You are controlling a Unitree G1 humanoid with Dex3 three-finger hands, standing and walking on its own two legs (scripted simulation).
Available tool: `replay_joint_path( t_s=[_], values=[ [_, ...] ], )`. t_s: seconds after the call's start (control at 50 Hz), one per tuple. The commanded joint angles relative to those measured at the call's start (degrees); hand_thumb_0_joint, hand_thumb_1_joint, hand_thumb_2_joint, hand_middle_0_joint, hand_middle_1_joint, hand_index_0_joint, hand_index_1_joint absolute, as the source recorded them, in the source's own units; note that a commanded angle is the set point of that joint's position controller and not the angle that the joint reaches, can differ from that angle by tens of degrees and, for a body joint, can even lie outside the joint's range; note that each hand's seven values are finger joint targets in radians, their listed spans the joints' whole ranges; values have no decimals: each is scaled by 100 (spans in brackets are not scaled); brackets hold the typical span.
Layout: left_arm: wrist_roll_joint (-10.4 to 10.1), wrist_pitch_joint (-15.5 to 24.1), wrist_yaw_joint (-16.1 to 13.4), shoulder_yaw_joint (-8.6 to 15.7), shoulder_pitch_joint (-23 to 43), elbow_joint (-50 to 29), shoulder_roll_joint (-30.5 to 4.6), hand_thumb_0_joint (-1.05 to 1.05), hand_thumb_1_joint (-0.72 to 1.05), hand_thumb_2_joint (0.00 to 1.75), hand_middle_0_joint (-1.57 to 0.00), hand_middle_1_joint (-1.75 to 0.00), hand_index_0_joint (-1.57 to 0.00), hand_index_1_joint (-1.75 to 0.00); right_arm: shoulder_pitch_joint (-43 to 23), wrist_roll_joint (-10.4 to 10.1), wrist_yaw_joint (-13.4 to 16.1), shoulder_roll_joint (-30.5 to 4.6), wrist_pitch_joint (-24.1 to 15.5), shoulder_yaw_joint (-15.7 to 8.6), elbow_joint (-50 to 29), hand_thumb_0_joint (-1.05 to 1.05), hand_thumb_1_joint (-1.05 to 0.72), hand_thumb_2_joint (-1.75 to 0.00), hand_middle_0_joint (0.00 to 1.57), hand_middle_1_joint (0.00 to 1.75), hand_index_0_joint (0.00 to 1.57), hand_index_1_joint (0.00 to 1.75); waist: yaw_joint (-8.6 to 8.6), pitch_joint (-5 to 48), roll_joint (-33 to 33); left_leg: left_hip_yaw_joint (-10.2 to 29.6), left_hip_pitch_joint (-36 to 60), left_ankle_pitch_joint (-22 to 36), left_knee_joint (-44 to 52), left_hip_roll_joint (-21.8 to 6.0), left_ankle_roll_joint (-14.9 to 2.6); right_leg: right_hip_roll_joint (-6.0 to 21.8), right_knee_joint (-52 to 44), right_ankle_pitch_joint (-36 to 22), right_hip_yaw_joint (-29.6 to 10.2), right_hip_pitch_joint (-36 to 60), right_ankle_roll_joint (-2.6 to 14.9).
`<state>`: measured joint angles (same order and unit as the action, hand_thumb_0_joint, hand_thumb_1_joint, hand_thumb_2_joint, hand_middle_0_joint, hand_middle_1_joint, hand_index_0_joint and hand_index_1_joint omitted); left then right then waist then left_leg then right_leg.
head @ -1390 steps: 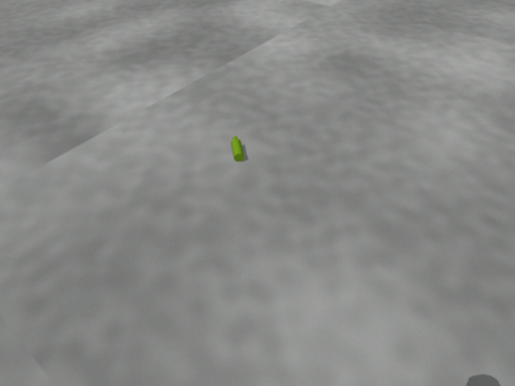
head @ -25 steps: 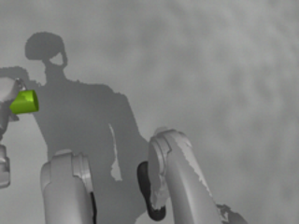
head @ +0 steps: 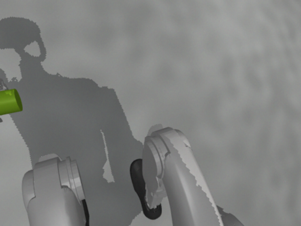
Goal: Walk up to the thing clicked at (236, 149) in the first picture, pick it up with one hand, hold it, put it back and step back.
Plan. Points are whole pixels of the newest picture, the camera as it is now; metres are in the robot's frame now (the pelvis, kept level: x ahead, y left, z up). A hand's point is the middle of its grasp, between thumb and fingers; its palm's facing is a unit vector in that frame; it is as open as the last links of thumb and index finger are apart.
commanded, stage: rest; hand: left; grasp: from above
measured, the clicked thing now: out of the picture +0.45 +0.33 -0.24
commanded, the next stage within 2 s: open in 1.14 s
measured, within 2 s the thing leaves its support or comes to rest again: neither
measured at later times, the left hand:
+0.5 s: hand out of the picture +0.45 +0.29 -0.24, palm faces -0.47 -0.13 -0.87, open 8.8 cm
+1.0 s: hand out of the picture +0.45 +0.29 -0.26, palm faces -0.47 -0.13 -0.87, open 8.8 cm
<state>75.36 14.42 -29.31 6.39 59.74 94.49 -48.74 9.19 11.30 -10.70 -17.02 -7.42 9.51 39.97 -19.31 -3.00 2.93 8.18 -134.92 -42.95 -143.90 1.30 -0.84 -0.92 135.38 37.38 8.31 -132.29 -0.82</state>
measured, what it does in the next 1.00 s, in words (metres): stands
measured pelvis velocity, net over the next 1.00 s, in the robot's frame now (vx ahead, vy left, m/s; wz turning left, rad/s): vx -0.01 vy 0.01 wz -0.07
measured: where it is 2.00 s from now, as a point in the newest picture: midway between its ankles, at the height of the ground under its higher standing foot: (116, 215)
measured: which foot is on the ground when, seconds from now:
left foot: down 0.00-1.00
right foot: down 0.00-1.00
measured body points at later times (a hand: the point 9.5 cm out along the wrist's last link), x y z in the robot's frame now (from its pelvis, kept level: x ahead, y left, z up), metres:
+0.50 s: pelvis +0.00 +0.00 +0.00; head +0.27 +0.11 +0.33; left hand +0.47 +0.30 -0.19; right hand +0.04 -0.26 -0.07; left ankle +0.06 +0.12 -0.28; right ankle +0.11 -0.11 -0.28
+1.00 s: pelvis -0.01 +0.01 -0.01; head +0.28 +0.12 +0.32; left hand +0.47 +0.30 -0.21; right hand +0.03 -0.26 -0.06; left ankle +0.06 +0.12 -0.28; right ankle +0.11 -0.11 -0.28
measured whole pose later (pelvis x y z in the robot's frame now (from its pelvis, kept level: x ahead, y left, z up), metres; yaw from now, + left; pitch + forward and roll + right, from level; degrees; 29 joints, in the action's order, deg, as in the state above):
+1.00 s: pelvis -0.01 +0.01 -0.01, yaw -4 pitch +29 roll -14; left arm 77.3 15.4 -35.9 6.9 62.1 102.4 -58.0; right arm 6.6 14.3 -14.0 -19.8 -12.2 15.7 37.9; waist -22.8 -8.3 7.4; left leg 11.7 -134.3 -43.1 -146.9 0.6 -1.4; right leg -2.3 135.0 35.7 11.3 -130.3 -2.0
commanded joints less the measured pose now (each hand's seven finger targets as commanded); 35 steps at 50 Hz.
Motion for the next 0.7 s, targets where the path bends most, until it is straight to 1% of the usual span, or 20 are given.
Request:
replay_joint_path(
  t_s=[0.0,0.04,0.06,0.08,0.1,0.12,0.18,0.26,0.3,0.32,0.36,0.4,0.42,0.44,0.46,0.52,0.56,0.58,0.64,0.68],
  values=[
    [12,87,-414,192,1649,-711,-1597,0,75,59,-109,-50,-110,-49,1236,-10,58,-1689,-37,-426,29,0,-89,-90,20,30,20,30,-26,4088,-2317,-347,2743,1629,1477,-31,-51,-283,-1104,-1464,335,2454,279],
    [33,95,-537,176,1635,-722,-1599,0,77,59,-111,-50,-112,-49,1208,2,53,-1688,-56,-399,52,0,-90,-90,20,30,20,30,-2,4149,-2578,-310,2966,1705,1547,-45,-5,-284,-1046,-1505,369,2367,307],
    [109,48,-576,56,1539,-337,-1417,0,77,61,-112,-51,-113,-50,1185,46,27,-1680,-82,-382,87,0,-90,-90,20,30,20,30,-139,3864,-2419,-312,2896,1620,1445,-62,-24,-301,-1050,-1484,390,2250,287],
    [94,68,-636,98,1748,-502,-1511,0,78,61,-112,-50,-113,-49,1157,44,15,-1731,-99,-381,73,0,-90,-90,20,30,20,30,-174,3838,-2425,-275,2820,1602,1481,-65,-21,-305,-1047,-1458,419,2194,287],
    [171,33,-646,-18,1691,-299,-1447,0,78,60,-111,-51,-113,-50,1138,51,-6,-1724,-121,-343,119,0,-90,-90,20,30,20,30,-196,3726,-2414,-290,2829,1548,1442,-61,-31,-312,-1043,-1457,408,2161,285],
    [140,7,-655,31,1757,-259,-1449,0,80,61,-113,-52,-114,-50,1139,71,-23,-1770,-151,-354,89,0,-90,-90,20,30,20,30,-293,3603,-2351,-265,2789,1532,1399,-77,-39,-302,-1034,-1449,432,2095,266],
    [48,-25,-779,81,1736,-444,-1600,0,81,59,-113,-50,-115,-49,1134,70,-28,-1775,-177,-311,109,0,-90,-90,20,30,20,30,-134,3902,-2525,-269,2845,1637,1485,-78,-35,-333,-1099,-1556,408,2420,270],
    [9,-111,-746,-64,1771,-211,-1503,0,79,58,-111,-52,-113,-50,1103,64,-80,-1796,-229,-274,115,0,-90,-90,20,30,20,30,-257,3753,-2388,-248,2685,1542,1410,-96,-62,-346,-1101,-1505,424,2413,253],
    [-31,-156,-664,-129,1794,-8,-1362,0,81,55,-112,-51,-115,-49,1089,91,-110,-1841,-278,-256,90,0,-90,-90,20,30,20,30,-398,3474,-2291,-172,2716,1471,1393,-117,-53,-307,-1059,-1442,481,2182,237],
    [-56,-133,-681,-72,1836,-252,-1532,0,80,56,-112,-50,-114,-48,1058,75,-103,-1882,-278,-257,82,0,-90,-90,20,30,20,30,-273,3669,-2453,-145,2815,1517,1493,-114,-29,-314,-1073,-1439,492,2238,253],
    [-63,-143,-681,-75,1843,-92,-1501,0,82,55,-113,-52,-116,-50,1097,95,-130,-1911,-314,-216,45,0,-90,-90,20,30,20,30,-395,3474,-2514,-75,2868,1493,1544,-127,3,-280,-1015,-1439,525,2159,252],
    [-4,-143,-693,155,1658,-30,-1795,0,81,55,-113,-50,-115,-48,1089,102,-144,-2004,-324,-246,-10,0,-90,-90,20,30,20,30,-366,3467,-2453,-67,2850,1543,1527,-134,14,-289,-1004,-1479,540,2250,247],
    [-33,-110,-677,-1,1757,-179,-1632,0,81,54,-113,-49,-115,-47,977,78,-144,-1959,-329,-202,-99,0,-90,-90,20,30,20,30,-290,3595,-2558,-51,2933,1585,1541,-136,33,-303,-987,-1489,529,2250,269],
    [23,-108,-706,188,1711,-103,-1858,0,81,56,-113,-50,-115,-49,1021,97,-136,-2040,-325,-234,-41,0,-90,-90,20,30,20,30,-338,3610,-2669,26,3094,1730,1567,-164,84,-268,-919,-1582,567,2167,278],
    [64,-111,-692,66,1678,-21,-1725,0,82,54,-113,-51,-115,-49,961,119,-162,-1976,-332,-183,-100,0,-90,-90,20,30,20,30,-368,3477,-2648,-28,2998,1649,1501,-154,58,-303,-933,-1556,548,2201,274],
    [79,-74,-721,236,1662,-133,-1956,0,81,55,-113,-50,-115,-48,1030,139,-183,-2016,-319,-166,-97,0,-90,-90,20,30,20,30,-378,3500,-2762,-44,2964,1743,1528,-146,58,-310,-961,-1635,557,2356,271],
    [49,-64,-718,118,1736,-117,-1841,0,82,56,-115,-49,-116,-48,926,165,-211,-1990,-345,-116,-113,0,-91,-90,20,30,20,30,-406,3466,-2723,-50,2978,1716,1440,-175,47,-330,-976,-1651,550,2358,264],
    [94,-57,-739,231,1656,-94,-1969,0,83,59,-116,-50,-117,-49,1011,187,-217,-2048,-347,-124,-89,0,-90,-90,20,30,20,30,-458,3445,-2699,-59,2995,1789,1414,-169,43,-324,-994,-1733,569,2398,244],
    [59,-10,-757,235,1598,-63,-2021,0,85,59,-116,-52,-118,-50,1002,193,-229,-2018,-346,-70,-70,0,-90,-90,20,30,20,30,-434,3441,-2674,-47,2926,1737,1427,-173,35,-357,-1018,-1689,584,2517,247],
    [56,13,-740,120,1667,-22,-1928,0,85,57,-116,-50,-118,-48,958,215,-247,-2077,-372,-67,-117,0,-90,-90,20,30,20,30,-497,3273,-2545,-63,2770,1593,1346,-179,3,-355,-1052,-1600,577,2484,237]
  ],
)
